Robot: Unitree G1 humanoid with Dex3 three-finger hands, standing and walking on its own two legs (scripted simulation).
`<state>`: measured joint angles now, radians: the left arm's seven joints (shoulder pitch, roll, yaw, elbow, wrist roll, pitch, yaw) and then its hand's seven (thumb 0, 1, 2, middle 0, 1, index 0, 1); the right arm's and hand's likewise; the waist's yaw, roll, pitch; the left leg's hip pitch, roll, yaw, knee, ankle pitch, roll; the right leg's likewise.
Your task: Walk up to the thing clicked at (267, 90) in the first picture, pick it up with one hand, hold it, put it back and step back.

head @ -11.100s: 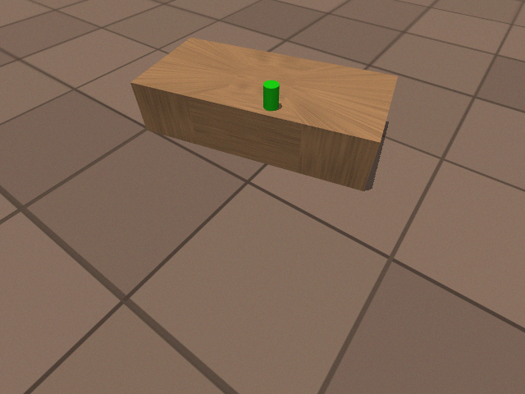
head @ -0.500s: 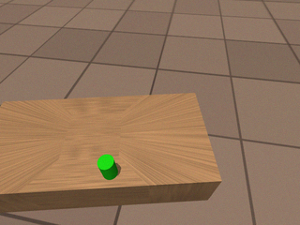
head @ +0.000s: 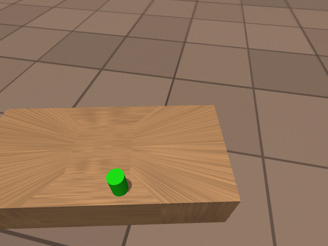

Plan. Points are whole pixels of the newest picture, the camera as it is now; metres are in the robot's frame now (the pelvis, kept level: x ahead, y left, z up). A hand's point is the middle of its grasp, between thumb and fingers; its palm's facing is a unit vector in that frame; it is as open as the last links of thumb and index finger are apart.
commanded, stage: stand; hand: left
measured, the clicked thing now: (117, 182) +0.45 +0.23 -0.39
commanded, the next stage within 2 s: go down in 1.76 s
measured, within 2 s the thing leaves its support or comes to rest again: neither
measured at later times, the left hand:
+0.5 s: hand out of the picture +0.07 +0.24 -0.16, palm faces -0.02 -0.94 -0.34, open 7.4 cm
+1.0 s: hand out of the picture +0.07 +0.24 -0.16, palm faces -0.01 -0.94 -0.34, open 7.4 cm
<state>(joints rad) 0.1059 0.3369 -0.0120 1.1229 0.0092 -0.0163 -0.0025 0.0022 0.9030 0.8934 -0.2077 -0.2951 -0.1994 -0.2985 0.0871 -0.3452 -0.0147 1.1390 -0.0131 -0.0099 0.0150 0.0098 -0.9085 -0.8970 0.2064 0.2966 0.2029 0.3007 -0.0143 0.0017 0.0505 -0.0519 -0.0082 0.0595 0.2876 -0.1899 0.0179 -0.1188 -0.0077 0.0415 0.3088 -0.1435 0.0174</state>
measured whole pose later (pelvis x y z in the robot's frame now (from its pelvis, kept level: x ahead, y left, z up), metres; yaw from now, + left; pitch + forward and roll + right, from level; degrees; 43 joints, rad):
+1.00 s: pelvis +0.01 -0.02 +0.00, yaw +2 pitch -2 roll +0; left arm 0.11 0.35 -0.01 1.13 0.01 -0.02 -0.01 0.00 0.90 0.89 -0.21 -0.30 -0.20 -0.30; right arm 0.11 -0.35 0.00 1.14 -0.01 -0.01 0.01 0.01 -0.91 -0.90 0.21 0.30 0.20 0.30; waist -0.01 0.01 0.05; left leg -0.07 0.01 0.03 0.29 -0.19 0.00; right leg -0.12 0.01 0.01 0.30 -0.15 0.00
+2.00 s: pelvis -0.01 -0.01 -0.01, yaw +3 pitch +2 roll +0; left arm 0.01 0.32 0.08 1.07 0.00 -0.02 0.00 0.01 0.76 0.75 -0.12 -0.19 -0.11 -0.19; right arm 0.19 -0.32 0.01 0.92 0.04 -0.05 -0.03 0.01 -0.98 -0.92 0.20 0.30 0.20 0.30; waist -0.01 0.01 0.06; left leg -0.24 0.00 0.00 0.44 -0.24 0.00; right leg -0.27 0.00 -0.02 0.43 -0.20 0.00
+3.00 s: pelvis +0.02 +0.00 -0.06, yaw +5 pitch +12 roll -2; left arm 0.34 0.36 0.18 0.21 0.02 0.46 -0.08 -0.01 -0.43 0.09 -0.07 -0.05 -0.05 -0.06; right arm 0.26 -0.25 0.01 0.58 0.02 -0.17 -0.12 0.02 -0.85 -0.88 0.21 0.30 0.20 0.30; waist -0.03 0.04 -0.14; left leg -0.65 0.00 -0.04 0.94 -0.51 0.01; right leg -0.64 0.00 -0.06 0.88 -0.45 0.01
